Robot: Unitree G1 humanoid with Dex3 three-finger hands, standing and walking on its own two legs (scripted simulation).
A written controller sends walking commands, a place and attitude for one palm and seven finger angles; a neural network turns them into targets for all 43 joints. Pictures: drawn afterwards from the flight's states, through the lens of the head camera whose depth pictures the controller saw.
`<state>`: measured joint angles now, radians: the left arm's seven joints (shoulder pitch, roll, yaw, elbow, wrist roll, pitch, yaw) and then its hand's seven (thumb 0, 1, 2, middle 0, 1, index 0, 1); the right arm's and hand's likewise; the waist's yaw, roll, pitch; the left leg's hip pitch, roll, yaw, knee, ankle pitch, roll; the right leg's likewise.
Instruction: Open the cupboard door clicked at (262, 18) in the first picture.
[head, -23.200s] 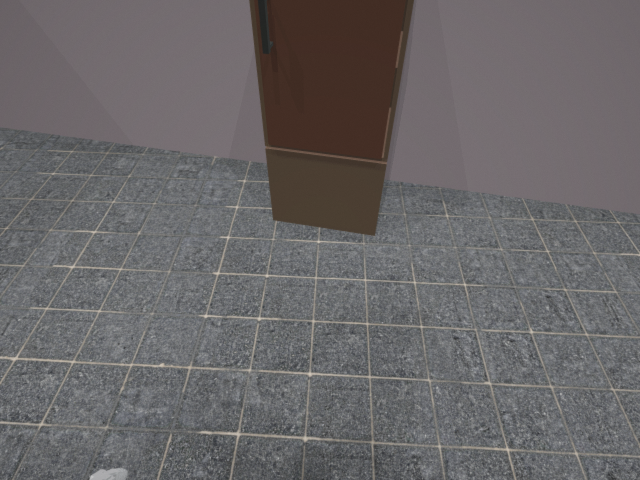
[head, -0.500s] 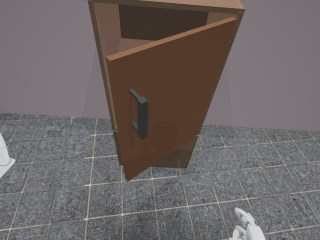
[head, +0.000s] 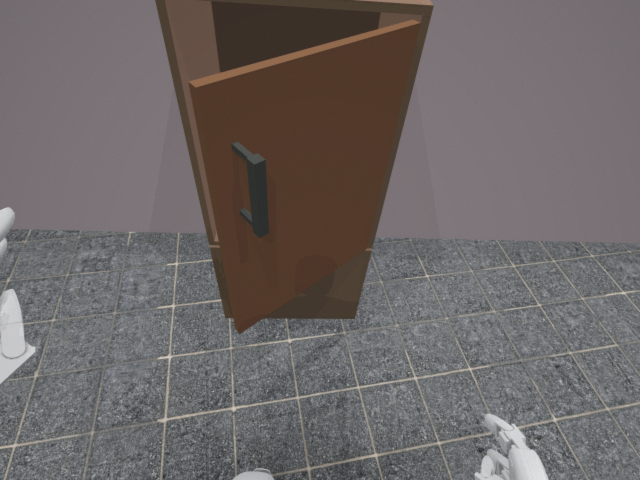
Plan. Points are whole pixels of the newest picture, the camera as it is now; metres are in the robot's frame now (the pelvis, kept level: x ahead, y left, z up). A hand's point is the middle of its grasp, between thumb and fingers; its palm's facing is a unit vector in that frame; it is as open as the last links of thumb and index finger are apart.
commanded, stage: stop stepping back and stand still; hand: left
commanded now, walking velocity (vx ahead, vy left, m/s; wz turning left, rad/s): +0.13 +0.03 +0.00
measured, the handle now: (250, 191) +0.49 +0.14 +0.09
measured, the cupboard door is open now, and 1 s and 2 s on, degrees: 39 39 39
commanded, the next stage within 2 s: let the arm hang, fingers relaxed in 0.74 s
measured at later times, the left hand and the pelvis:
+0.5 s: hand out of the picture +0.13 +0.29 +0.16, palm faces +0.44 -0.78 -0.45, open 7.4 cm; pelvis -0.05 +0.02 +0.00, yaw +1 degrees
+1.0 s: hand out of the picture +0.11 +0.28 -0.06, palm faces +0.12 -0.89 -0.44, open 7.4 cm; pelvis -0.06 +0.02 -0.01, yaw +3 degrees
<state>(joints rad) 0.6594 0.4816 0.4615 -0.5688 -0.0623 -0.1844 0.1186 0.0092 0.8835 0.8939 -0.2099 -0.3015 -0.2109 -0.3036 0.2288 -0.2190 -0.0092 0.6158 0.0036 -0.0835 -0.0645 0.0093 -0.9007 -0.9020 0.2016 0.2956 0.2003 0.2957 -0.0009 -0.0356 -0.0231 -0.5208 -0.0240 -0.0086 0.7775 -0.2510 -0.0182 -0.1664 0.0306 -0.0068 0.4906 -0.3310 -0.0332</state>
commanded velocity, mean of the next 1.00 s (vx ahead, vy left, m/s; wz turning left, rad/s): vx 0.01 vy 0.00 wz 0.00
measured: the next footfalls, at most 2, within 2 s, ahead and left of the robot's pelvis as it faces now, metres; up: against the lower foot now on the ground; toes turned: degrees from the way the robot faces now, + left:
left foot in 0.08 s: +0.05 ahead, +0.12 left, +0.00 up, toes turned +0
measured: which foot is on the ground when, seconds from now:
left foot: up 0.00-0.06, down 0.08-1.00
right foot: down 0.00-1.00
